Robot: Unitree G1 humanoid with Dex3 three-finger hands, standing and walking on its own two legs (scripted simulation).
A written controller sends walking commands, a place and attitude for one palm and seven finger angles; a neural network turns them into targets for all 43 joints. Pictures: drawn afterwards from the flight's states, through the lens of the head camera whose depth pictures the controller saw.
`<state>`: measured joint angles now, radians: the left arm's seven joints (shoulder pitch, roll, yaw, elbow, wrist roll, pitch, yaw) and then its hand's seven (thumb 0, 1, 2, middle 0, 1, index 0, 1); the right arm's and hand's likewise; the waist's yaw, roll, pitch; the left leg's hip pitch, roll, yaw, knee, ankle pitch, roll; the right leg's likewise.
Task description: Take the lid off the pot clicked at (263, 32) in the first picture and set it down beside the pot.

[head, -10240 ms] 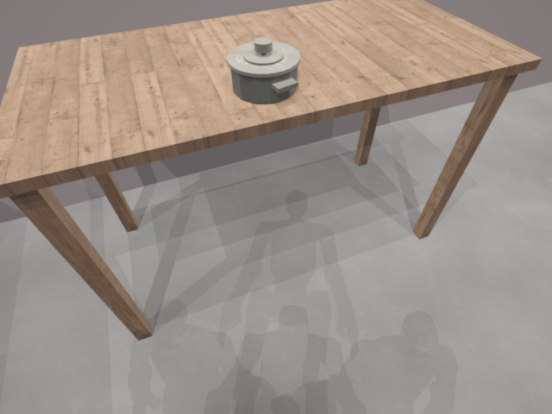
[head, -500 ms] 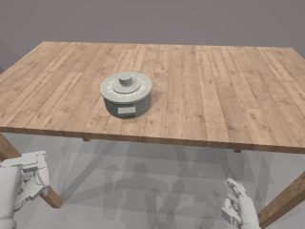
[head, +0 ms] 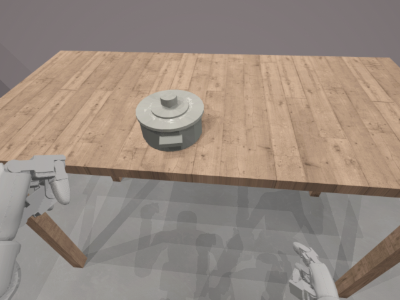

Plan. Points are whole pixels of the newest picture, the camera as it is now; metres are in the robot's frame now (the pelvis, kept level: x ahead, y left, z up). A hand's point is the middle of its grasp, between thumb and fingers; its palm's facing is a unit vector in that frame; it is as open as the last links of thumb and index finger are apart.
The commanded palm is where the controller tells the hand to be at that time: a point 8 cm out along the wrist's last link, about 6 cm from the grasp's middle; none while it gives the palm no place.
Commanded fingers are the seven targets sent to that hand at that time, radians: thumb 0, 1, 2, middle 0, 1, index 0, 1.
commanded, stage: reach forward and open the fingers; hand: left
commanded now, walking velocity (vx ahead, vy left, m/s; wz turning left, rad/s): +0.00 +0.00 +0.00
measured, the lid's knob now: (168, 98) +0.50 +0.15 +0.16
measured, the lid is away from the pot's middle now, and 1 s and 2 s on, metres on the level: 0.00 0.00 0.00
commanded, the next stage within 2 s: move the open hand above the knob in 1.00 s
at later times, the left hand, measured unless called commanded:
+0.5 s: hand (51, 184) +0.21 +0.26 +0.19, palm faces +0.02 -0.05 -1.00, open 4.9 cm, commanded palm +0.19 +0.26 +0.26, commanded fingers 0.00 -0.10 1.55 -1.02 -0.40 -1.02 -0.40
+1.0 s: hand (55, 159) +0.25 +0.27 +0.21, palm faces -0.02 -0.02 -1.00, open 9.7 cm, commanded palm +0.21 +0.26 +0.29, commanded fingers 0.00 -0.38 1.73 -0.89 -0.08 -0.89 -0.08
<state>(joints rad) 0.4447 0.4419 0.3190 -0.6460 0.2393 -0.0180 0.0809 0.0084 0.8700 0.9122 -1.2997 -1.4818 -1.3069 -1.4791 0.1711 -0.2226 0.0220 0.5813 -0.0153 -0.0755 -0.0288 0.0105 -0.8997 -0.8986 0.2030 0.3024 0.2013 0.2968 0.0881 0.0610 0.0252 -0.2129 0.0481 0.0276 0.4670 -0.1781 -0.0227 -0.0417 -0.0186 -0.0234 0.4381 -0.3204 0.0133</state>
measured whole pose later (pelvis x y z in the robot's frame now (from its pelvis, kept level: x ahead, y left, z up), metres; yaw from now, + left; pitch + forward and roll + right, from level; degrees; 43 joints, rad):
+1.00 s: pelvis -0.06 +0.01 +0.00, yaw +2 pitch -5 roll -1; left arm -0.33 0.70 0.01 -0.10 0.75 0.14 -0.45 0.00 -0.37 1.73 -0.91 -0.11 -0.92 -0.10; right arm 0.11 -0.29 0.04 0.62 0.04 0.01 -0.01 0.01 -0.90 -0.90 0.20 0.30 0.20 0.30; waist 0.08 0.13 0.03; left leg -0.28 0.02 0.01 0.42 -0.06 0.00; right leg -0.14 -0.04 -0.04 0.48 -0.26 0.03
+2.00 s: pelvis -0.02 +0.00 +0.00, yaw +2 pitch -1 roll +1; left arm -0.80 0.57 -0.21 0.31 0.83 0.29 -0.54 0.00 -0.38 1.71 -0.89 -0.09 -0.90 -0.08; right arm 0.11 -0.30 0.04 0.63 0.06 0.07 0.00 0.01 -0.90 -0.90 0.20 0.30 0.20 0.30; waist 0.03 0.10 0.00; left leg -0.31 0.01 0.01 0.45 -0.13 -0.01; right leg -0.17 -0.05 -0.04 0.52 -0.33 0.01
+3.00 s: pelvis +0.02 +0.00 +0.00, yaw -2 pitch +4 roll +1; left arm -1.18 0.47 -0.22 0.85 0.93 0.31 -0.50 0.00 -0.37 1.71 -0.89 -0.08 -0.90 -0.08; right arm 0.28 -0.30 0.01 0.70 0.05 0.11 -0.01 0.01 -0.90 -0.90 0.20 0.30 0.20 0.30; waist -0.07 0.07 -0.05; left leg -0.33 0.02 0.07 0.42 -0.16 0.00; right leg -0.22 -0.04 0.02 0.48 -0.34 0.02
